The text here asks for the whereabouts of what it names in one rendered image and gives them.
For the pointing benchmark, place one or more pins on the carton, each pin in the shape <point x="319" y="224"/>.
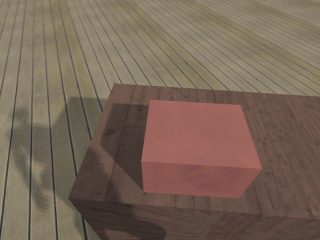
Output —
<point x="198" y="149"/>

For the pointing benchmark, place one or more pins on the pedestal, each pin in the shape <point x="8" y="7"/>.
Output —
<point x="281" y="203"/>

